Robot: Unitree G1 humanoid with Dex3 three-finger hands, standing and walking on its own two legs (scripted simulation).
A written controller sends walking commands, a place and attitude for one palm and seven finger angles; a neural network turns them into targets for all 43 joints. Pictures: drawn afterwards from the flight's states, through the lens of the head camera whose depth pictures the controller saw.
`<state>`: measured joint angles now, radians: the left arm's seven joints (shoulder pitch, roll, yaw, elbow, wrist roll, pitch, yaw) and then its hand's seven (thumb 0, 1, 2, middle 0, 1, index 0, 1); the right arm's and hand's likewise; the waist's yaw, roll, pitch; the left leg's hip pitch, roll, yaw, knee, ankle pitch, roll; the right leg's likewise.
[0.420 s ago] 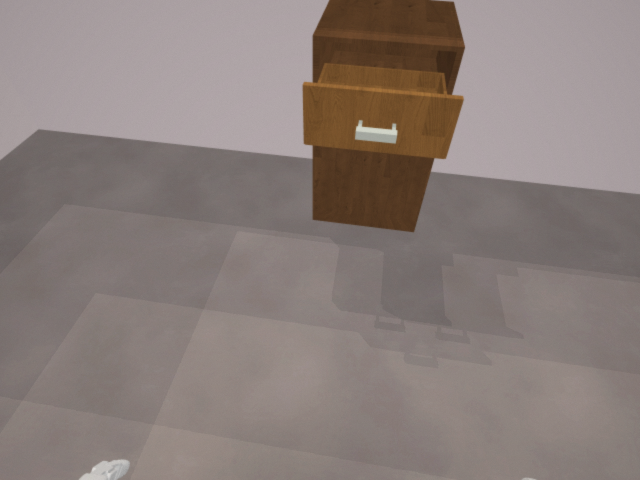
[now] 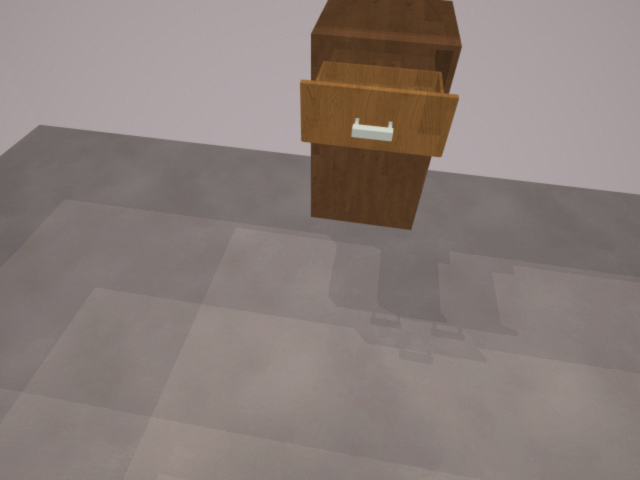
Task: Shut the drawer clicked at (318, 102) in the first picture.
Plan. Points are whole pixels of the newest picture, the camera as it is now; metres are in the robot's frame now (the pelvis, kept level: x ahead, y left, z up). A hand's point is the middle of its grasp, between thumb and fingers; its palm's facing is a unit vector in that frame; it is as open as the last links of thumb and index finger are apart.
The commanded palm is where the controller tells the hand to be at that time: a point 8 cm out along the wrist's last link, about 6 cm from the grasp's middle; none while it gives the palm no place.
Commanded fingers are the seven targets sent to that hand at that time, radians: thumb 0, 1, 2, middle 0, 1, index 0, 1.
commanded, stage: stand and wait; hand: left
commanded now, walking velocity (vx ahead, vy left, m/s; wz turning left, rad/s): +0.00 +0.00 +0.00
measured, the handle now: (372, 127) +0.99 -0.09 -0.09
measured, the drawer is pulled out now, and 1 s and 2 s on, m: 0.30 0.30 0.30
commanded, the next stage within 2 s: look at it before walking up in 0.40 s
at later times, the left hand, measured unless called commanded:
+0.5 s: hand out of the picture +0.07 +0.24 -0.15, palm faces -0.04 -0.94 -0.33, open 7.4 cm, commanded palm none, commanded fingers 0.00 0.90 0.90 -0.20 -0.30 -0.20 -0.30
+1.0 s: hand out of the picture +0.08 +0.24 -0.15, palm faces -0.03 -0.95 -0.32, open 7.4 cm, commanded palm none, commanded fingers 0.00 0.90 0.90 -0.20 -0.30 -0.20 -0.30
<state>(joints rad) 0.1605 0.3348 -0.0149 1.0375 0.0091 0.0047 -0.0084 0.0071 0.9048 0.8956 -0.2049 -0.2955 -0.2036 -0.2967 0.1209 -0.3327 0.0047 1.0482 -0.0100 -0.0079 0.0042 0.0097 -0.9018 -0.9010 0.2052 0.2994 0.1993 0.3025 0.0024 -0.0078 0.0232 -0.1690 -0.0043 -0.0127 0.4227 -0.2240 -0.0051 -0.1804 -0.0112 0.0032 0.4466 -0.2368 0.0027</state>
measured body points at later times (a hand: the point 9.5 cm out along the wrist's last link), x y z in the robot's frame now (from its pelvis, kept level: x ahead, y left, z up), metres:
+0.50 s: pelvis +0.00 +0.00 +0.00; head +0.00 -0.01 +0.45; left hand +0.08 +0.29 -0.13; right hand +0.06 -0.30 -0.13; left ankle +0.00 +0.12 -0.74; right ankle +0.00 -0.12 -0.74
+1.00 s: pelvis +0.01 -0.01 +0.00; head +0.01 +0.00 +0.45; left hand +0.08 +0.29 -0.13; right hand +0.08 -0.30 -0.13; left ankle +0.00 +0.12 -0.74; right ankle +0.00 -0.12 -0.74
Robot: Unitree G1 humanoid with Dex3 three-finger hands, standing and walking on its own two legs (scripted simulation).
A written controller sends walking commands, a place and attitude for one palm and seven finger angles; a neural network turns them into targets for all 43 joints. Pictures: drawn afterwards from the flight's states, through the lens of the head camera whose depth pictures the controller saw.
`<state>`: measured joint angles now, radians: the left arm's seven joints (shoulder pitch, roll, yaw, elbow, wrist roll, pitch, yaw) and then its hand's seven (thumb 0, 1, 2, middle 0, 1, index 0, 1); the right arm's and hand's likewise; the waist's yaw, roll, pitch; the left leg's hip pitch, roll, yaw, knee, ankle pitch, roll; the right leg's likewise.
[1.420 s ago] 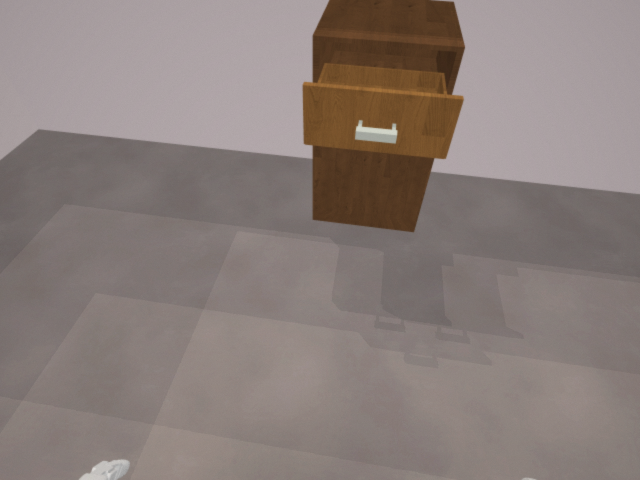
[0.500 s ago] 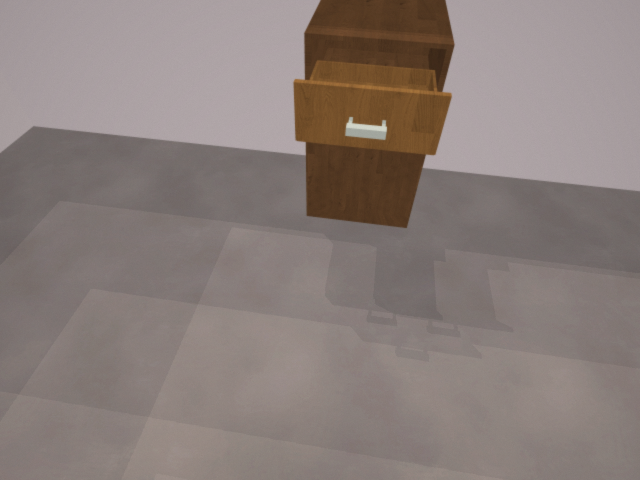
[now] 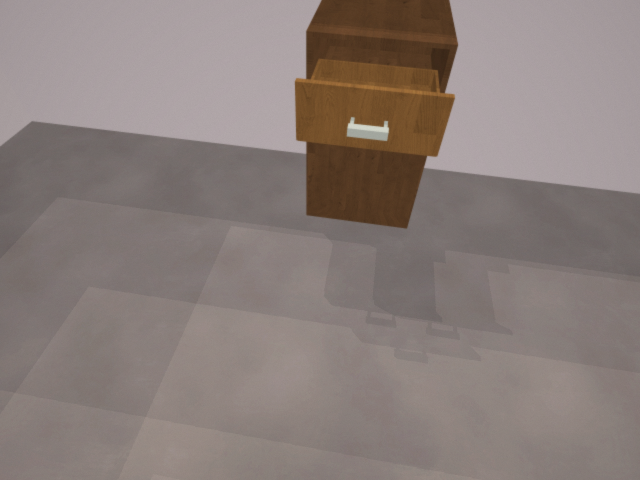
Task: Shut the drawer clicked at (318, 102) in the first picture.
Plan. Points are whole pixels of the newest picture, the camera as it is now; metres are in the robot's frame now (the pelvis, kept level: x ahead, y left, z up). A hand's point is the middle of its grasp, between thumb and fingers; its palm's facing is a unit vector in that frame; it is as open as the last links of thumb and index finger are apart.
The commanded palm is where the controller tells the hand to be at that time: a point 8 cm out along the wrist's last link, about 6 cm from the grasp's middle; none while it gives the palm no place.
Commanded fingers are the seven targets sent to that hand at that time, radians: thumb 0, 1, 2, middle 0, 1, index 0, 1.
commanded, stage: look at it before walking up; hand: left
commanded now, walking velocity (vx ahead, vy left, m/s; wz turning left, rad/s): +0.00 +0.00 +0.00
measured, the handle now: (368, 127) +0.98 -0.07 -0.09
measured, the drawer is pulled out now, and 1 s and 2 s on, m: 0.30 0.30 0.30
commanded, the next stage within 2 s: walk to a spot facing it in 0.02 s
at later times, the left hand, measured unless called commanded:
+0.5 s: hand out of the picture +0.08 +0.17 -0.18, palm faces -0.14 -0.97 -0.22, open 7.4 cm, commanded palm none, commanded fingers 0.00 0.90 0.90 -0.20 -0.30 -0.20 -0.30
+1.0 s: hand (243, 426) +0.23 +0.13 -0.18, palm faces -0.26 -0.94 -0.21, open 7.4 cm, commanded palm none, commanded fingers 0.00 0.90 0.90 -0.20 -0.30 -0.20 -0.30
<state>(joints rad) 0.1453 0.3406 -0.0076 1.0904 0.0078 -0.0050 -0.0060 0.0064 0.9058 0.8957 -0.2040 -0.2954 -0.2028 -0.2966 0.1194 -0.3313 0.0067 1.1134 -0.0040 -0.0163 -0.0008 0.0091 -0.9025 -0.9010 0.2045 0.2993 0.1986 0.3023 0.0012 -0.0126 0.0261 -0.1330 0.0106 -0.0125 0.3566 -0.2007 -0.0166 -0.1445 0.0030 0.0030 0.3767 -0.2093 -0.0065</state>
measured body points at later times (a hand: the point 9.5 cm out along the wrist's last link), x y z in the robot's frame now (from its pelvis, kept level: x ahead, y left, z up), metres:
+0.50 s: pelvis +0.05 -0.03 -0.02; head +0.07 -0.04 +0.43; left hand +0.09 +0.22 -0.16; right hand +0.01 -0.28 -0.18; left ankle +0.00 +0.13 -0.75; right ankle +0.05 -0.12 -0.74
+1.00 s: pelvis +0.23 -0.05 -0.01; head +0.26 -0.06 +0.44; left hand +0.25 +0.18 -0.16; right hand +0.31 -0.32 -0.14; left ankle +0.39 +0.03 -0.72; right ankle +0.06 -0.11 -0.75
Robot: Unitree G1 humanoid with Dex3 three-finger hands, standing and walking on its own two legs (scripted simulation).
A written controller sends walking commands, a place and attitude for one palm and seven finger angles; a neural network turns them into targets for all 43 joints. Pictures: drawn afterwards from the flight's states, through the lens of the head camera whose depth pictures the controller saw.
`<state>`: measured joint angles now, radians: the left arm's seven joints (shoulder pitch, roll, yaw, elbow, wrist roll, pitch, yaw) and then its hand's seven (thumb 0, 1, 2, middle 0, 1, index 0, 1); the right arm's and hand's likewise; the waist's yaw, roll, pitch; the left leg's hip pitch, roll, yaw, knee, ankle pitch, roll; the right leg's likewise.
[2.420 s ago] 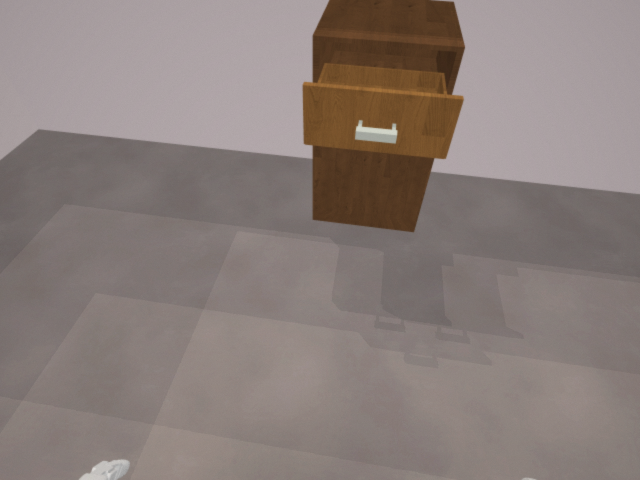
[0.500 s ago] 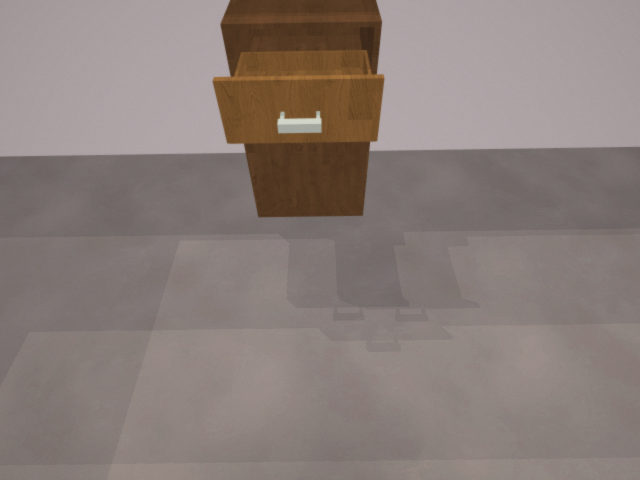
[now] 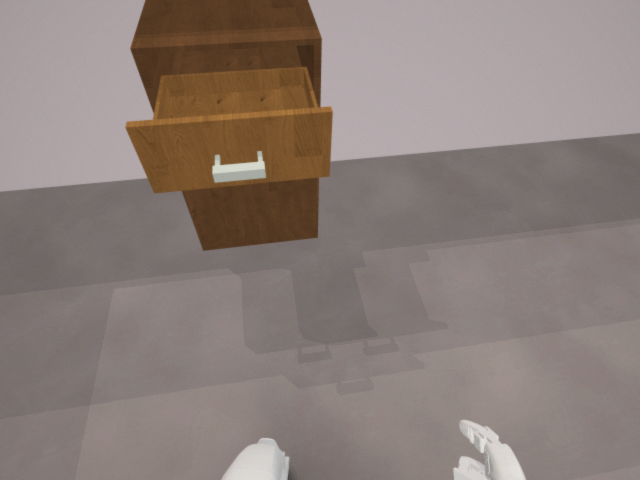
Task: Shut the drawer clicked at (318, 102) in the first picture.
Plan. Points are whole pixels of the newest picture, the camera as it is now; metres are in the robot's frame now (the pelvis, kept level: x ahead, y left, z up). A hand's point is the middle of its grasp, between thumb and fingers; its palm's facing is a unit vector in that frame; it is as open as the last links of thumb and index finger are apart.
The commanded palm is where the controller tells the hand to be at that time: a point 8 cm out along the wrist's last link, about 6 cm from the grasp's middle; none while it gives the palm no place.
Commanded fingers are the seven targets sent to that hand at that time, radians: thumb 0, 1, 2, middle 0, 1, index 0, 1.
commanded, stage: walk to a spot facing it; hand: left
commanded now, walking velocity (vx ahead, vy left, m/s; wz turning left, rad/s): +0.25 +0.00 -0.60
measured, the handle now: (239, 164) +0.69 +0.28 -0.08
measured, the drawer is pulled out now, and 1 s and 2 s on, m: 0.30 0.30 0.30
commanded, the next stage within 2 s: none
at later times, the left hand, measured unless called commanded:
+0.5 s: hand (252, 342) +0.34 +0.17 -0.15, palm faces -0.37 -0.91 -0.21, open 7.4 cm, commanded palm none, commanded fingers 0.00 0.90 0.90 -0.20 -0.30 -0.20 -0.30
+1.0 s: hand (255, 333) +0.36 +0.17 -0.17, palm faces -0.51 -0.84 -0.19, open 7.4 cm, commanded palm none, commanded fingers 0.00 0.90 0.90 -0.20 -0.30 -0.20 -0.30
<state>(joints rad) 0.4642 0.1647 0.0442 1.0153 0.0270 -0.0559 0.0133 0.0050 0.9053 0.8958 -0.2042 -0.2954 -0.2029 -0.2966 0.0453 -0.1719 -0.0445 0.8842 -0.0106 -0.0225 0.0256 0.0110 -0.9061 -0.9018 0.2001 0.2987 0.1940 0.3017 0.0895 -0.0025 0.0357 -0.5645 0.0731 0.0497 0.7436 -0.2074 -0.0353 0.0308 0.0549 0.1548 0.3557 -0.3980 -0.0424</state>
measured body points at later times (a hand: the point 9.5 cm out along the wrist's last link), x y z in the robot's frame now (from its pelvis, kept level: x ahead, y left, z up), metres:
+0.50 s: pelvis +0.14 +0.04 +0.00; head +0.18 +0.02 +0.44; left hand +0.35 +0.22 -0.14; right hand +0.02 -0.19 -0.15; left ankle +0.12 +0.13 -0.73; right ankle +0.18 -0.10 -0.71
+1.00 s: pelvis +0.17 +0.05 +0.00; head +0.22 +0.06 +0.44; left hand +0.39 +0.22 -0.16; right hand +0.13 -0.21 -0.12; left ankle +0.24 +0.15 -0.73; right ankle +0.15 -0.08 -0.71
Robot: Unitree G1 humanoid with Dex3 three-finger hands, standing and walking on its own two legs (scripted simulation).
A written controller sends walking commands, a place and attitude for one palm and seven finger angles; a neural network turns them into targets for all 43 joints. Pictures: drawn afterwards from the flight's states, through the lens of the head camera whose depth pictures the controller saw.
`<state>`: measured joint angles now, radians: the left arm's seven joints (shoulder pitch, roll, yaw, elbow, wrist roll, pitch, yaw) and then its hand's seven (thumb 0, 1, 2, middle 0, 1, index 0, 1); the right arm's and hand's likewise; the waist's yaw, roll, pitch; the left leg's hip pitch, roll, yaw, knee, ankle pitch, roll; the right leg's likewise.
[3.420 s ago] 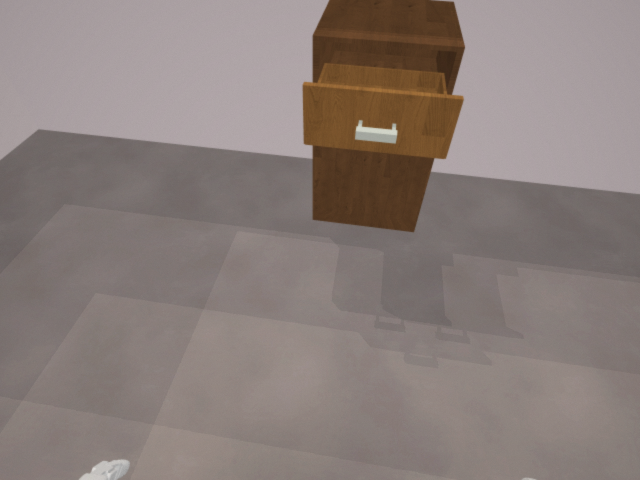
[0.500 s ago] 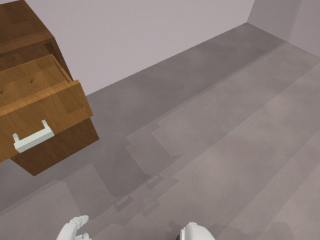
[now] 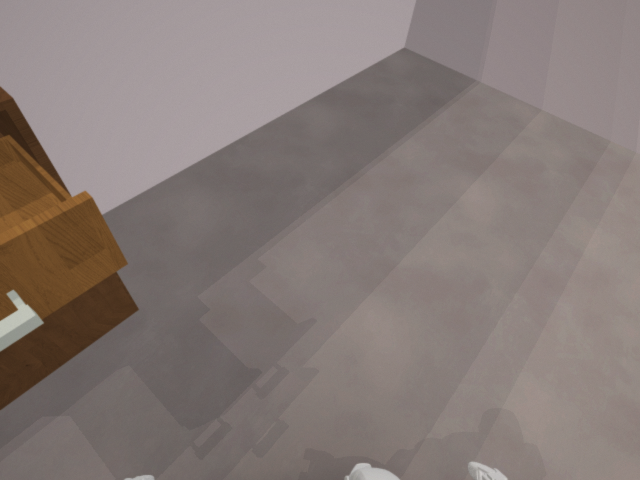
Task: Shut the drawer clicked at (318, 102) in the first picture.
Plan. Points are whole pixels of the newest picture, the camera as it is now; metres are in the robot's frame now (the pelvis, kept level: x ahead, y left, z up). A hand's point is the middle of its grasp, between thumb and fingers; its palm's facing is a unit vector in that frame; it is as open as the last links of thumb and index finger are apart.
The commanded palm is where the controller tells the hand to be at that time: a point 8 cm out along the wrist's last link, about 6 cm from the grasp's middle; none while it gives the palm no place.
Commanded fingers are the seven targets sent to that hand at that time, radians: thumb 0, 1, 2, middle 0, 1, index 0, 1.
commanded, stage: walk to a spot facing it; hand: left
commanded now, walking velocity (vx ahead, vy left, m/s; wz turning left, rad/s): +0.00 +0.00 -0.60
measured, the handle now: out of the picture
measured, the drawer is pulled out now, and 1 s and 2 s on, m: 0.30 0.30 0.30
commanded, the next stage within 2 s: turn to face it in 1.14 s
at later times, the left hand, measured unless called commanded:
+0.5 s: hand (227, 479) +0.14 +0.13 -0.14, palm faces -0.25 -0.93 -0.28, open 7.4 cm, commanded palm none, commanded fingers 0.00 0.90 0.90 -0.20 -0.30 -0.20 -0.30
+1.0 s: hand (237, 442) +0.19 +0.12 -0.16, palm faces -0.51 -0.85 -0.15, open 7.4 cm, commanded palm none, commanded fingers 0.00 0.90 0.90 -0.20 -0.30 -0.20 -0.30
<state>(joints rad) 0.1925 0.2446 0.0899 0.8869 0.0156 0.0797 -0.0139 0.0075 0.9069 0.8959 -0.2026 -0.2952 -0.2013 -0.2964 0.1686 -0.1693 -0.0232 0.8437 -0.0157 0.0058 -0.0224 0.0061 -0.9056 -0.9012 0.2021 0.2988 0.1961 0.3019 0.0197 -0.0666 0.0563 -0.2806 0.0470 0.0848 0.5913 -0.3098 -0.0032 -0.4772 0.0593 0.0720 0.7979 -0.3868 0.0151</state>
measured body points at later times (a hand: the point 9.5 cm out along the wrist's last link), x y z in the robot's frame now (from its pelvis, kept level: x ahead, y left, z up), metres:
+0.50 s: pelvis -0.02 -0.04 +0.00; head +0.02 -0.08 +0.45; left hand +0.15 +0.18 -0.12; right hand -0.05 -0.31 -0.15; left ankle +0.00 +0.11 -0.66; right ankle -0.02 -0.13 -0.73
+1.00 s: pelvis +0.04 -0.02 +0.02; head +0.08 +0.00 +0.46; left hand +0.22 +0.17 -0.15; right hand -0.05 -0.26 -0.10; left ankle +0.05 +0.08 -0.73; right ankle -0.04 -0.15 -0.64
